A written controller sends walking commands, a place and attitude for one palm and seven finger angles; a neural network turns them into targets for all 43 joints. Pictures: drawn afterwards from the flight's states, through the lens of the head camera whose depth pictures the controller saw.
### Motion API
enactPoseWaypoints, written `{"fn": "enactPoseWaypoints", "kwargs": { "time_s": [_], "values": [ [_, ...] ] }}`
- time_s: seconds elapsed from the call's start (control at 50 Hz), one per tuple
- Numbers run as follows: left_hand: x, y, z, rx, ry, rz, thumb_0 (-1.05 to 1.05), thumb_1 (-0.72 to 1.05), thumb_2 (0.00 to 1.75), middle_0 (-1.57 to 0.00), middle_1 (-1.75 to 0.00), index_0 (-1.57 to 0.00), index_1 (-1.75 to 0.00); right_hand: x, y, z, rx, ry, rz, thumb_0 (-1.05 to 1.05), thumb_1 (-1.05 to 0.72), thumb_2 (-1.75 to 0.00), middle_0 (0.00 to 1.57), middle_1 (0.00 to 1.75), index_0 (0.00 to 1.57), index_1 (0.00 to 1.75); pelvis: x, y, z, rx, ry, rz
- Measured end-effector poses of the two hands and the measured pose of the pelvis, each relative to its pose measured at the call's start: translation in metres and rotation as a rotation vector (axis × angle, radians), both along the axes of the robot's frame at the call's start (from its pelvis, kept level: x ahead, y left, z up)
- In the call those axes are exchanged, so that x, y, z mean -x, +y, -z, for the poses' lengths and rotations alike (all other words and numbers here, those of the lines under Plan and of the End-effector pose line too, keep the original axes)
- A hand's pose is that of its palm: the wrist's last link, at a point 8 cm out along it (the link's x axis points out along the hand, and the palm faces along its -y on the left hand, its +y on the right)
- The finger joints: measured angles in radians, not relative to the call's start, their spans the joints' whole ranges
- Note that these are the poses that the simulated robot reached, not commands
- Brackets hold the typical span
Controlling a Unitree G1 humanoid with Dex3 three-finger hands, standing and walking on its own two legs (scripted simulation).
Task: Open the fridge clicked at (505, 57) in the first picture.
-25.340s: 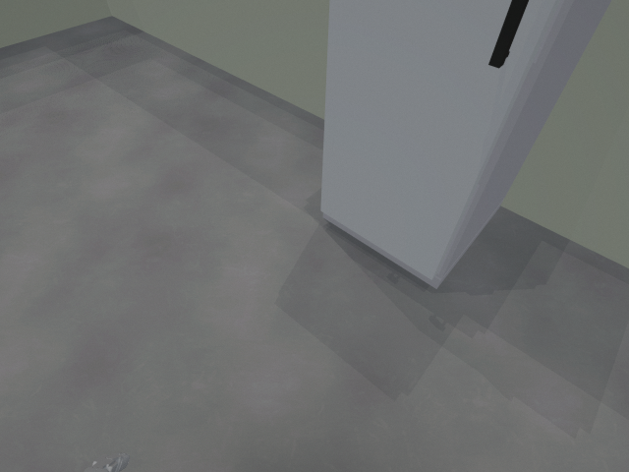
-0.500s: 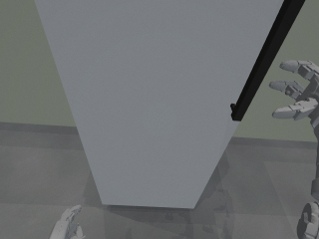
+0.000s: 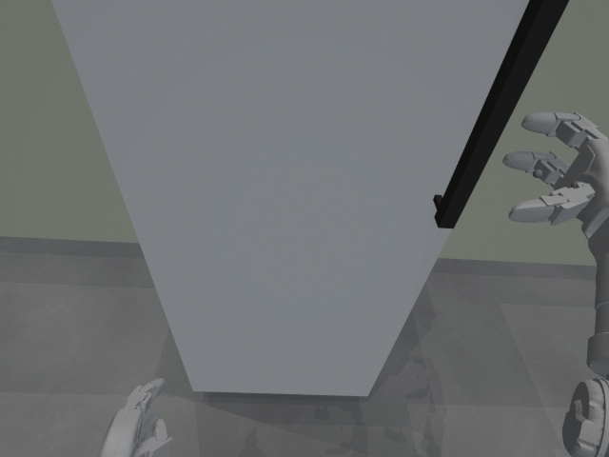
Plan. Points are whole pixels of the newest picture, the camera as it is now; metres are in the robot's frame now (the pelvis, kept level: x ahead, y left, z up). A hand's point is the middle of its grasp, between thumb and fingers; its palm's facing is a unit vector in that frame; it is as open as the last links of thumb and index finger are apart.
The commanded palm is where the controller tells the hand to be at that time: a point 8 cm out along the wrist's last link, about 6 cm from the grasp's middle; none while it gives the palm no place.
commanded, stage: feel for the door with the fingertips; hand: right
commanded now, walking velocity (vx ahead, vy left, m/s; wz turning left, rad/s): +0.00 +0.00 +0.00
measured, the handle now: (483, 118) +0.45 -0.17 +0.27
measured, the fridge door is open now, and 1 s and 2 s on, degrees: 0 0 0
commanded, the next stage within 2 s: slide the fingers in behind the handle in 1.00 s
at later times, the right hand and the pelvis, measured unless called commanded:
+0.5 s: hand (497, 167) +0.39 -0.18 +0.24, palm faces -0.02 +1.00 -0.03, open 14.0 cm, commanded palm +0.36 -0.24 +0.25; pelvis +0.01 +0.00 +0.00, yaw +1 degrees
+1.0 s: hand (503, 159) +0.40 -0.19 +0.25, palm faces +0.00 +1.00 -0.04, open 13.9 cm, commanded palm +0.38 -0.24 +0.25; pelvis +0.00 +0.01 +0.00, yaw +0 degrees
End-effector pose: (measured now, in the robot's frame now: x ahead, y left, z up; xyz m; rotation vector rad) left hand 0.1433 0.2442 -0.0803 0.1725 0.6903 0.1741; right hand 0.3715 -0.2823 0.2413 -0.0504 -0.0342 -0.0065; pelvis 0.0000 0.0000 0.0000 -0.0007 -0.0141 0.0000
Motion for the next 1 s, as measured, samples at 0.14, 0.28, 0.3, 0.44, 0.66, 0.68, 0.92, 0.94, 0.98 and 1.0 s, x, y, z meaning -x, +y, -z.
{"fn": "enactPoseWaypoints", "kwargs": {
  "time_s": [0.14, 0.28, 0.3, 0.44, 0.66, 0.68, 0.92, 0.94, 0.98, 1.0],
  "values": [
    [0.002, 0.001, 0.002, -0.009, 0.023, -0.001, 0.01, 0.90, 0.90, -0.21, -0.30, -0.20, -0.30, -0.002, 0.006, -0.001, -0.002, -0.024, -0.025, -0.01, 0.50, -0.30, 0.30, 1.20, 0.30, 1.20, -0.002, -0.002, 0.000, -0.001, 0.001, 0.002],
    [-0.004, -0.005, 0.003, 0.003, 0.015, 0.005, 0.01, 0.90, 0.90, -0.21, -0.30, -0.20, -0.30, -0.005, 0.030, -0.001, -0.010, -0.035, -0.056, -0.01, 0.50, -0.30, 0.30, 1.20, 0.30, 1.20, -0.004, -0.005, 0.000, 0.001, -0.001, -0.001],
    [-0.005, -0.006, 0.002, 0.007, 0.012, 0.006, 0.01, 0.90, 0.90, -0.21, -0.30, -0.20, -0.30, -0.005, 0.034, -0.001, -0.011, -0.037, -0.059, -0.01, 0.50, -0.30, 0.30, 1.20, 0.30, 1.20, -0.004, -0.005, 0.000, 0.002, -0.002, -0.002],
    [-0.019, -0.015, -0.001, 0.039, -0.023, 0.021, 0.01, 0.90, 0.90, -0.21, -0.30, -0.20, -0.30, 0.001, 0.052, -0.004, -0.019, -0.054, -0.050, -0.01, 0.50, -0.30, 0.30, 1.20, 0.30, 1.20, -0.006, -0.004, 0.000, 0.006, -0.011, -0.013],
    [-0.026, -0.009, -0.005, 0.022, -0.024, 0.032, 0.01, 0.90, 0.90, -0.21, -0.30, -0.20, -0.30, 0.004, 0.042, -0.010, -0.012, -0.028, -0.004, -0.01, 0.50, -0.30, 0.30, 1.20, 0.30, 1.20, -0.003, 0.004, 0.000, 0.005, -0.019, 0.003],
    [-0.025, -0.007, -0.004, 0.018, -0.019, 0.030, 0.01, 0.90, 0.90, -0.21, -0.30, -0.20, -0.30, 0.003, 0.041, -0.010, -0.016, -0.028, -0.007, -0.01, 0.50, -0.30, 0.30, 1.20, 0.30, 1.20, -0.003, 0.004, 0.000, 0.005, -0.019, 0.004],
    [0.003, 0.010, 0.004, -0.007, 0.039, -0.019, 0.01, 0.90, 0.90, -0.21, -0.30, -0.20, -0.30, -0.007, 0.040, -0.007, -0.018, -0.013, -0.016, -0.01, 0.50, -0.30, 0.30, 1.20, 0.30, 1.20, 0.002, 0.006, 0.000, 0.003, -0.014, 0.005],
    [0.006, 0.011, 0.005, -0.007, 0.044, -0.023, 0.01, 0.90, 0.90, -0.21, -0.30, -0.20, -0.30, -0.008, 0.041, -0.007, -0.017, -0.013, -0.017, -0.01, 0.50, -0.30, 0.30, 1.20, 0.30, 1.20, 0.002, 0.006, 0.000, 0.003, -0.013, 0.005],
    [0.012, 0.011, 0.007, -0.006, 0.053, -0.030, 0.01, 0.90, 0.90, -0.21, -0.30, -0.20, -0.30, -0.010, 0.041, -0.008, -0.017, -0.013, -0.014, -0.01, 0.50, -0.30, 0.31, 1.21, 0.30, 1.20, 0.002, 0.005, 0.000, 0.003, -0.012, 0.003],
    [0.014, 0.011, 0.007, -0.004, 0.057, -0.032, 0.01, 0.90, 0.90, -0.21, -0.30, -0.20, -0.30, -0.010, 0.041, -0.008, -0.015, -0.014, -0.013, -0.01, 0.50, -0.30, 0.32, 1.21, 0.30, 1.20, 0.003, 0.005, 0.000, 0.003, -0.012, 0.002]
  ]
}}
